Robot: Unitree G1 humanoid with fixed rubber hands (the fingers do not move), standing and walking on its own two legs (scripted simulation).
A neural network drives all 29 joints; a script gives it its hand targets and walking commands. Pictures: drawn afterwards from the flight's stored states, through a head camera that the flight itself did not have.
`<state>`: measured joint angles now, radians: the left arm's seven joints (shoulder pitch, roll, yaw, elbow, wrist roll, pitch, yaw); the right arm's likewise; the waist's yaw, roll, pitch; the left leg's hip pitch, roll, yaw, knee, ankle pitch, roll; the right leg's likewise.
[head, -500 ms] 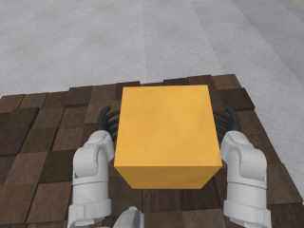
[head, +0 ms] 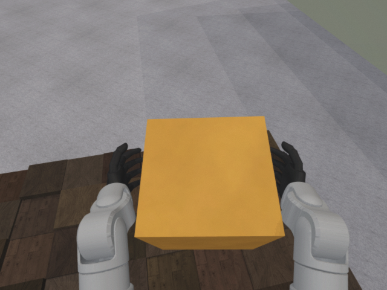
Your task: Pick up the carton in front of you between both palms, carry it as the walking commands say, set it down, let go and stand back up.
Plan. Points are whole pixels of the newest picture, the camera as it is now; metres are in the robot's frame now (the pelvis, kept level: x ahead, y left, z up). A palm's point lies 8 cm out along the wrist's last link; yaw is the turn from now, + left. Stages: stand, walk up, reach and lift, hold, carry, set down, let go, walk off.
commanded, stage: carry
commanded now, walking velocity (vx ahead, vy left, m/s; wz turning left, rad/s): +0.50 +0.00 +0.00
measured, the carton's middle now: (206, 192) +0.32 -0.02 +0.04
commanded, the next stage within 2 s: none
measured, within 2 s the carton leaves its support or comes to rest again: neither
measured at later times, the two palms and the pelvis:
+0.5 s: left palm (138, 98) +0.64 +0.16 +0.04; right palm (242, 92) +0.65 -0.15 +0.04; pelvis +0.32 +0.00 -0.04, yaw +0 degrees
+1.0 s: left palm (145, 35) +0.99 +0.16 +0.07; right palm (226, 32) +1.00 -0.15 +0.07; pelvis +0.69 -0.01 -0.04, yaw +3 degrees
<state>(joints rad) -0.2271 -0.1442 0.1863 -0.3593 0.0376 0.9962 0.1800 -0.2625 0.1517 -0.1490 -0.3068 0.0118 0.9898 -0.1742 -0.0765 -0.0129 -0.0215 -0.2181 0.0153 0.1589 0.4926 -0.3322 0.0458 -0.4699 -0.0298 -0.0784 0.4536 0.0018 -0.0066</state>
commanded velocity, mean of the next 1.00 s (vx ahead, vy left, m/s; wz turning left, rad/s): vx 0.50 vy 0.00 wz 0.00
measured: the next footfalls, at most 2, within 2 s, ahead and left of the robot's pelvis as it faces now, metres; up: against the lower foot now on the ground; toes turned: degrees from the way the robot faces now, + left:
right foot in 0.06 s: +0.18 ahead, -0.10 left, -0.04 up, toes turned -4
left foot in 0.48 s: +0.49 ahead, +0.08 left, -0.02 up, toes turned +10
